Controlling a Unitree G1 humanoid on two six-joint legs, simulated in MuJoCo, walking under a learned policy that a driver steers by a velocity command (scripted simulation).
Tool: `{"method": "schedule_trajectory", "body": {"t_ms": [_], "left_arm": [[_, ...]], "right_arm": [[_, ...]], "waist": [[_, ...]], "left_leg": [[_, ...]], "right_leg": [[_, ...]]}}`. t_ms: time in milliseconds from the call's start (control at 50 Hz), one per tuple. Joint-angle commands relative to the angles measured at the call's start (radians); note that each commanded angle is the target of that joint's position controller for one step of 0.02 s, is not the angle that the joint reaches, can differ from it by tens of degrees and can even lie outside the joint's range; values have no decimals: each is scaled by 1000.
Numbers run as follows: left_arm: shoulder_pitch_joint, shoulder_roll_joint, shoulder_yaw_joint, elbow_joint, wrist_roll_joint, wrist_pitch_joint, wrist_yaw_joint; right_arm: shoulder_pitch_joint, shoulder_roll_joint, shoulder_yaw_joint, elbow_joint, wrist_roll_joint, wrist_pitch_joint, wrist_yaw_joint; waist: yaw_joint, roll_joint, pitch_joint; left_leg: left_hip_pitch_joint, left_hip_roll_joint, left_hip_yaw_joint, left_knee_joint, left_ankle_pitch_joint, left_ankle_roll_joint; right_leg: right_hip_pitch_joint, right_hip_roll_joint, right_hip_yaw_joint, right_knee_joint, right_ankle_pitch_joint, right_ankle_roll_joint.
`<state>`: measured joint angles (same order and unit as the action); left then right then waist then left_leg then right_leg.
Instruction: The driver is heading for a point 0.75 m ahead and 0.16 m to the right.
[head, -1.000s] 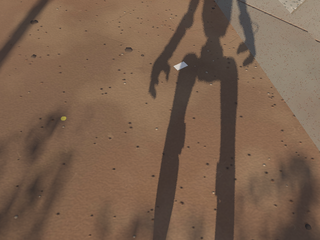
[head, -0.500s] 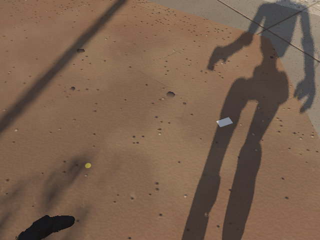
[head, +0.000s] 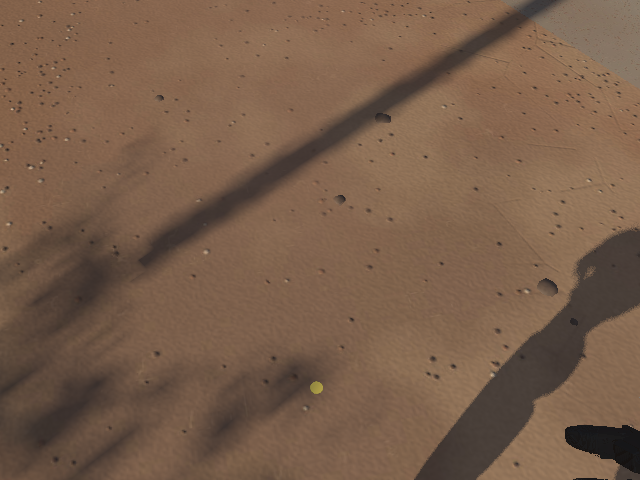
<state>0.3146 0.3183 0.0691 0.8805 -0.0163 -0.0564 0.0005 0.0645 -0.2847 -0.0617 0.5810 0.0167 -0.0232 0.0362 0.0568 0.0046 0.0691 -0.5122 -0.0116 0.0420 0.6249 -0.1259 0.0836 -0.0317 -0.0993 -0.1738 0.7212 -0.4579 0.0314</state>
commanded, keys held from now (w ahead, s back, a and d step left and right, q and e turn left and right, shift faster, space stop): w+e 0.68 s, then w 0.22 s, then no key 0.10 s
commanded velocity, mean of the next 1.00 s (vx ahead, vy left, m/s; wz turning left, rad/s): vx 0.49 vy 0.00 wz -0.30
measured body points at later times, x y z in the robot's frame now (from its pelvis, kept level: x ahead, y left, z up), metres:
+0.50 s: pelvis +0.29 -0.04 +0.00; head +0.32 -0.04 +0.45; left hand +0.52 +0.16 -0.09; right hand +0.26 -0.33 -0.12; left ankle +0.11 +0.09 -0.71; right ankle +0.40 -0.15 -0.71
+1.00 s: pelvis +0.58 -0.09 +0.01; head +0.61 -0.10 +0.46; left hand +0.73 +0.16 -0.11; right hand +0.69 -0.40 -0.06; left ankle +0.75 -0.04 -0.72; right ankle +0.41 -0.15 -0.71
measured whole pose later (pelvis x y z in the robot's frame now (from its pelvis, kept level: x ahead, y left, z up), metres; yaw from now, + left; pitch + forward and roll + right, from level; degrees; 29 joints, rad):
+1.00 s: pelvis +0.58 -0.09 +0.01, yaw -23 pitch +2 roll -1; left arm 0.35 0.30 0.06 0.78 -0.01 -0.04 0.01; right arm 0.07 -0.27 -0.03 0.69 -0.02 -0.12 0.03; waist 0.07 0.01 0.01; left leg -0.48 0.00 -0.01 0.48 0.00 0.02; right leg -0.06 0.08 0.15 0.51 -0.46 -0.04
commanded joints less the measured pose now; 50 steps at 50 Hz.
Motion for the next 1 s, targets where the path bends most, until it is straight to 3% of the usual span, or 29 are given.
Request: {"method": "schedule_trajectory", "body": {"t_ms": [20, 40, 60, 80, 100, 140, 200, 300, 400, 460, 480, 500, 520, 540, 560, 580, 600, 620, 640, 680, 740, 800, 860, 900, 940, 960, 980, 1000], "left_arm": [[-19, 140, 7, -101, -27, -54, -20], [-96, 140, 6, -128, -48, -60, -25], [-112, 119, 2, -124, -32, -60, -18], [-109, 116, 7, -112, -13, -50, -13], [-61, 109, 7, -98, -15, -35, -15], [-17, 79, 5, -74, -15, -9, -13], [-90, 58, 4, -91, -12, 8, -4], [-202, 21, -8, -125, -4, -7, -27], [-319, 7, -20, -198, -3, -11, -60], [-280, 41, -3, -225, -3, -6, -75], [-206, 69, 12, -216, -4, -1, -74], [-70, 115, 38, -189, -6, 1, -66], [93, 186, 70, -158, -7, 9, -48], [111, 286, 90, -157, -15, 10, -36], [132, 225, 69, -182, -8, -1, -36], [101, 168, 54, -180, 0, -8, -33], [43, 140, 47, -189, -5, -13, -31], [-26, 104, 35, -200, -5, -12, -32], [-63, 95, 29, -220, 10, -14, -26], [-90, 93, 29, -236, 8, -15, -21], [-75, 119, 33, -224, 4, -15, -2], [-22, 122, 32, -198, 1, -10, 5], [33, 127, 30, -170, -3, -8, 1], [52, 128, 30, -157, -4, -4, 1], [45, 127, 31, -147, 4, 7, 7], [23, 123, 29, -152, 5, 12, 10], [10, 102, 21, -163, 9, 13, 13], [25, 57, 2, -194, 31, 9, 16]], "right_arm": [[347, -199, -63, 12, -6, -15, -11], [307, -172, -51, 23, -12, -25, -9], [249, -148, -43, 36, -12, -34, -8], [202, -108, -31, 39, -18, -42, -8], [179, -108, -30, 40, -27, -51, -10], [163, -101, -31, 60, -27, -72, -11], [177, -106, -35, 96, -38, -88, -22], [192, -123, -36, 132, -32, -88, -38], [269, -146, -47, 189, -13, -55, -47], [246, -183, -57, 187, -7, -28, -63], [237, -195, -59, 183, -7, -18, -70], [219, -199, -57, 179, -4, -11, -76], [220, -185, -47, 167, -10, -17, -82], [325, -34, -1, 120, -44, -46, -62], [257, -86, 0, 113, -14, -89, -43], [158, -139, -14, 83, 25, -114, -29], [124, -132, -7, 71, 20, -128, -30], [93, -128, -12, 78, -12, -128, -39], [125, -138, -20, 74, -21, -120, -40], [167, -131, -22, 78, -30, -96, -39], [111, -74, 0, 70, -32, -75, -39], [2, -46, 16, 55, -28, -82, -29], [-71, -69, 10, 36, -11, -91, -18], [-91, -90, 2, 24, -12, -97, -11], [-52, -109, -8, 31, -25, -105, -8], [17, -121, -17, 50, -34, -111, -10], [112, -149, -28, 72, -47, -118, -12], [234, -213, -39, 80, -68, -121, -16]], "waist": [[-186, 116, -416], [-176, 102, -269], [-131, 30, -190], [-99, 32, -138], [-67, 82, -132], [-41, 68, -115], [-56, 36, -49], [-99, 35, -9], [-143, 26, 30], [-92, 79, -35], [-48, 99, -88], [33, 90, -161], [113, 22, -254], [7, -246, -341], [62, -167, -478], [86, -116, -348], [49, -36, -245], [7, 35, -154], [-38, -23, -143], [-75, -36, -124], [-62, -36, -84], [-1, -68, -80], [35, -84, -63], [34, -87, -52], [4, -106, -52], [-39, -107, -87], [-87, -94, -167], [-119, 21, -322]], "left_leg": [[877, 382, -736, -301, -164, 273], [737, 347, -563, -307, -89, 230], [597, 303, -445, -319, -4, 190], [501, 265, -357, -354, 65, 164], [421, 264, -318, -388, 106, 170], [361, 255, -231, -443, 154, 174], [355, 240, -117, -492, 180, 148], [402, 209, 39, -521, 193, 89], [599, 272, 87, -452, 325, 75], [669, 284, 124, -287, 761, 41], [665, 277, 136, -170, 912, 26], [601, 250, 157, 17, 937, -1], [391, 210, 159, 292, 700, -42], [-82, -3, 105, 668, -274, -119], [-229, -57, -134, 817, -470, -109], [-317, 9, -168, 802, -387, -83], [-301, 55, -157, 706, -303, -67], [-241, 86, -137, 603, -256, -65], [-167, 101, -146, 568, -231, -78], [-107, 113, -137, 483, -221, -109], [-75, 110, -81, 281, -80, -150], [14, 72, -59, 42, 188, -151], [13, 54, -71, -63, 249, -130], [-14, 51, -82, -108, 192, -101], [14, 33, -74, -148, 133, -67], [106, 9, -50, -189, 159, -43], [272, 36, -57, -191, 313, -11], [563, 212, -223, -104, 653, 69]], "right_leg": [[-697, 54, 248, 664, -99, -40], [-730, 17, 232, 633, -33, -56], [-699, -29, 232, 546, 48, -58], [-654, -55, 236, 487, 108, -56], [-583, -68, 248, 476, 149, -45], [-552, -65, 255, 437, 191, -23], [-643, -50, 289, 322, 325, 0], [-628, -9, 228, 30, 589, -11], [-705, 16, 168, -103, 501, -59], [-600, 90, 86, -111, 339, -112], [-498, 129, 61, -101, 290, -136], [-303, 168, 57, -144, 316, -171], [2, 107, 196, -186, 356, -225], [368, -161, 748, -233, 236, -416], [481, -236, 1035, -379, 146, -479], [412, -206, 877, -404, 181, -418], [263, -162, 751, -405, 260, -377], [106, -112, 644, -426, 372, -335], [4, -107, 613, -443, 487, -354], [-97, -79, 554, -472, 585, -359], [-216, -33, 423, -502, 637, -323], [-245, 19, 350, -497, 537, -262], [-172, -26, 399, -478, 436, -249], [-91, -66, 442, -434, 434, -238], [-24, -77, 458, -351, 602, -208], [-10, -47, 438, -265, 755, -181], [-40, 9, 402, -131, 827, -141], [-207, 88, 361, 127, 587, -88]]}}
